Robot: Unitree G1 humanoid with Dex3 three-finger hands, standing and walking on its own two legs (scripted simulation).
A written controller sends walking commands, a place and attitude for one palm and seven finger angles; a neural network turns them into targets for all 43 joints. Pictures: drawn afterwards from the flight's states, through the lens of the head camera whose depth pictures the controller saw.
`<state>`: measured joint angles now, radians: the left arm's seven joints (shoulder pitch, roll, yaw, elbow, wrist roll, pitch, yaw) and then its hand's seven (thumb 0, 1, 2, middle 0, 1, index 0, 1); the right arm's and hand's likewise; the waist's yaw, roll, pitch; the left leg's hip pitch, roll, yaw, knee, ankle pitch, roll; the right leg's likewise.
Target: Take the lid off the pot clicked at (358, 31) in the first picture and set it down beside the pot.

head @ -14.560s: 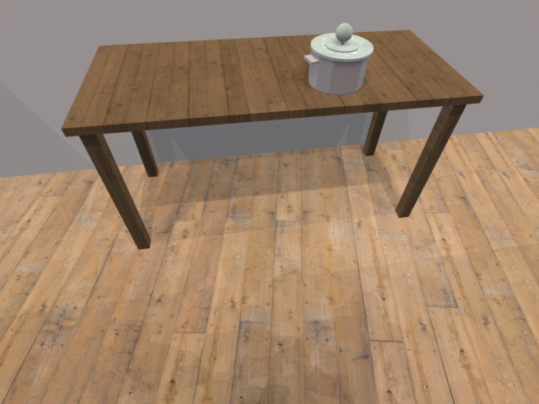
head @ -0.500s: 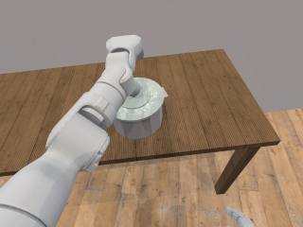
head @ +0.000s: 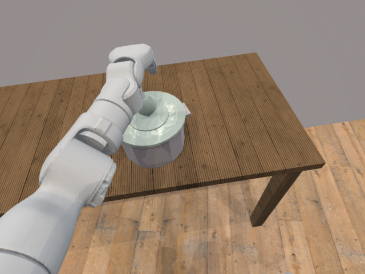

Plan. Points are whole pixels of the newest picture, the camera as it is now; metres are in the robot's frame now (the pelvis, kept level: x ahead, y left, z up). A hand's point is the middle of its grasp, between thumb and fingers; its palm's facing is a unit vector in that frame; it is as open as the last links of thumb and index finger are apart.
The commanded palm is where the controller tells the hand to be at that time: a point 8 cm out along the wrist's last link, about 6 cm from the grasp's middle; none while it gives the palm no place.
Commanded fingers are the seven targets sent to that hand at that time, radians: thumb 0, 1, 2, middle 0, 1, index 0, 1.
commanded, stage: lower the open fingers around the knob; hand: left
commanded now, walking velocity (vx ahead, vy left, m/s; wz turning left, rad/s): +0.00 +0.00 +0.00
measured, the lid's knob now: (145, 105) +0.51 +0.06 +0.07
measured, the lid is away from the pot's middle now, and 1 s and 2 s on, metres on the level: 0.00 0.01 0.00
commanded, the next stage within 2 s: close the fingers and squeeze the knob in 1.18 s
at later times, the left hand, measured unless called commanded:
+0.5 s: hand (139, 98) +0.48 +0.07 +0.13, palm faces -0.28 -0.07 -0.96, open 10.5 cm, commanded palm +0.48 +0.07 +0.18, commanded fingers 0.00 -0.41 1.57 -0.82 -0.08 -0.82 -0.08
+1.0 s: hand (145, 108) +0.48 +0.06 +0.10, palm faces -0.31 -0.03 -0.95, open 10.5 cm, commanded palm +0.48 +0.06 +0.14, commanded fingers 0.00 -0.41 1.57 -0.82 -0.08 -0.82 -0.08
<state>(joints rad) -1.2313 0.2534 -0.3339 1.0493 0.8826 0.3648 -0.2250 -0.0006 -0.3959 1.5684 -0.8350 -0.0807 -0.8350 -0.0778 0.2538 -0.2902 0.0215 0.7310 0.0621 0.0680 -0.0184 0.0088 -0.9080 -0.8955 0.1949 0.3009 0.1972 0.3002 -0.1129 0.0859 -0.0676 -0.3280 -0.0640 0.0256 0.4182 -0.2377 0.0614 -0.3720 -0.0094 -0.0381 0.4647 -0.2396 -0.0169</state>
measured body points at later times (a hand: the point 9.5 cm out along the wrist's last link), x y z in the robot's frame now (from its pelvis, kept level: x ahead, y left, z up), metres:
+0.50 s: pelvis +0.00 +0.01 +0.00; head +0.04 -0.02 +0.44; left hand +0.49 +0.07 +0.18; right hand +0.09 -0.23 -0.15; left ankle -0.03 +0.08 -0.74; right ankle -0.01 -0.11 -0.74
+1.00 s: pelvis +0.00 +0.00 +0.00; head +0.05 -0.03 +0.44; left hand +0.49 +0.06 +0.15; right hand +0.06 -0.25 -0.15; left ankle -0.03 +0.08 -0.74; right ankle -0.01 -0.11 -0.74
